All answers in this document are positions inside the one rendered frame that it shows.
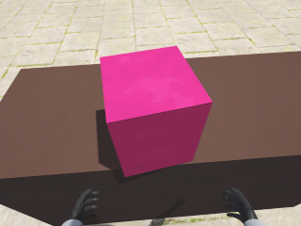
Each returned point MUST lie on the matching carton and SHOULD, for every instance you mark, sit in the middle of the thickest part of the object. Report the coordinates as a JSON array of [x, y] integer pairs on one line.
[[155, 108]]

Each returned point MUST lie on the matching robot right hand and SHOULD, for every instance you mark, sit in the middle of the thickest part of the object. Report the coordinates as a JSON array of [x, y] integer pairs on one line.
[[243, 207]]

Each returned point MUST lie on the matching robot left hand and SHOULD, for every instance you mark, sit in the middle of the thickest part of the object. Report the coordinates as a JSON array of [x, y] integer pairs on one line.
[[78, 211]]

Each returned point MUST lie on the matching pedestal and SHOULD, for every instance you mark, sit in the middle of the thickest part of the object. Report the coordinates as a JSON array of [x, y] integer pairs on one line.
[[55, 144]]

